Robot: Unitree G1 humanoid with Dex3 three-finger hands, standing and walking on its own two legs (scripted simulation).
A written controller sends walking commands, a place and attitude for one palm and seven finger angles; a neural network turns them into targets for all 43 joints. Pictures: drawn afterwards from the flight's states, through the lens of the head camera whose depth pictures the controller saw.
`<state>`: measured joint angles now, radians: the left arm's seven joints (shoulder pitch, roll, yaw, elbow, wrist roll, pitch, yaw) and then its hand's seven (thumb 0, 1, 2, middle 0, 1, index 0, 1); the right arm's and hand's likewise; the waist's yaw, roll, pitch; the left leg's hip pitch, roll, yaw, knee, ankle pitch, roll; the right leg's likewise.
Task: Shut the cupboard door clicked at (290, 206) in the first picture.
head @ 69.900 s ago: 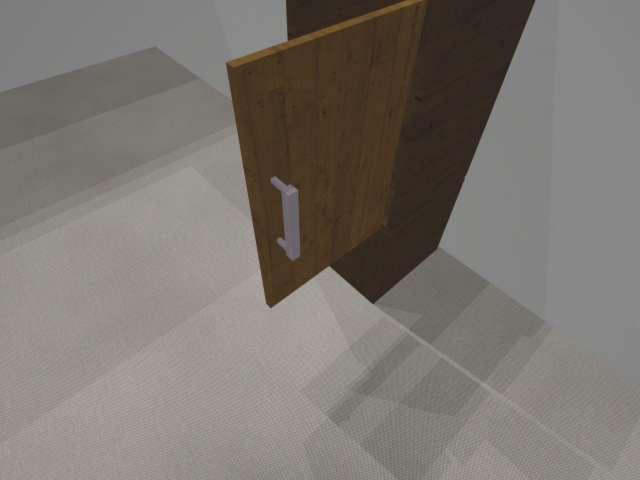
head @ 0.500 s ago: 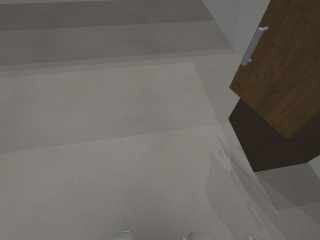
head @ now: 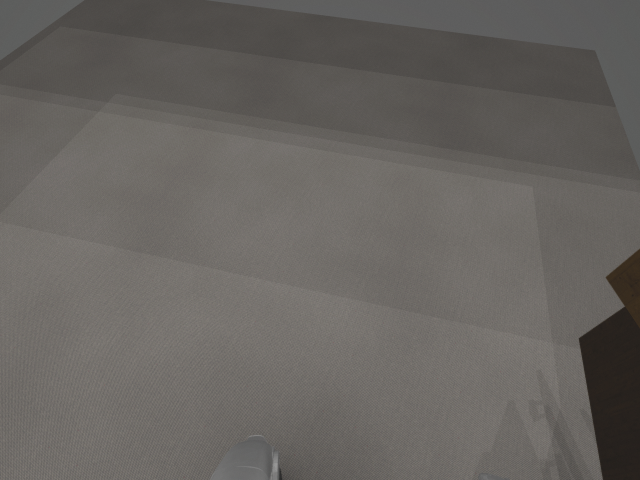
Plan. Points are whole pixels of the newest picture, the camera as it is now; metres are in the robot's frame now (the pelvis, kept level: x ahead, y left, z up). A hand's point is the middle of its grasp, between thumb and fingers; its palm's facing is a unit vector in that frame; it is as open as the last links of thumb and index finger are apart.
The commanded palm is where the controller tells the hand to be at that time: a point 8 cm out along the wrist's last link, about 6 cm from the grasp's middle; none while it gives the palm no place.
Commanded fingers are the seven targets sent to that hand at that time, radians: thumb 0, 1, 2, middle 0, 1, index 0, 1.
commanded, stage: walk to a spot facing it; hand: left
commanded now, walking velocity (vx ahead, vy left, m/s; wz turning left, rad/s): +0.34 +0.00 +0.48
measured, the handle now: out of the picture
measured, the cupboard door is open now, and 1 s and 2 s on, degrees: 22 22 22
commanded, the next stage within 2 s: turn to face it in 0.36 s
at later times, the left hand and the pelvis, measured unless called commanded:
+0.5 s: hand (201, 369) +0.28 +0.21 -0.16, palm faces +0.12 -0.96 -0.26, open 7.4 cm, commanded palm none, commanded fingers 0.00 0.90 0.90 -0.20 -0.30 -0.20 -0.30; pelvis +0.18 +0.00 -0.02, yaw +8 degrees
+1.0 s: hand (211, 340) +0.34 +0.22 -0.18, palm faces +0.00 -0.98 -0.17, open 7.4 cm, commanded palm none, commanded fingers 0.00 0.90 0.90 -0.20 -0.30 -0.20 -0.30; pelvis +0.29 +0.03 +0.00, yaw -6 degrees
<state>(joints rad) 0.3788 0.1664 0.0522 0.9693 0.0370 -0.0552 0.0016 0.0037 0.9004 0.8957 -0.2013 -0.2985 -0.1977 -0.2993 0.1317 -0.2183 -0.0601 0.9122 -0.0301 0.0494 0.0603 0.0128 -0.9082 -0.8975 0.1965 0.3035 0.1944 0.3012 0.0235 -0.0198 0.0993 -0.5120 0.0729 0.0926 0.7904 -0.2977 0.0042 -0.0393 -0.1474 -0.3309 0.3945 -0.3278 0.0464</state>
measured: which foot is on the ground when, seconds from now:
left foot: up 0.00-0.06, down 0.08-0.46, up 0.48-0.82, down 0.84-1.00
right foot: down 0.00-0.08, up 0.10-0.44, down 0.46-0.84, up 0.86-1.00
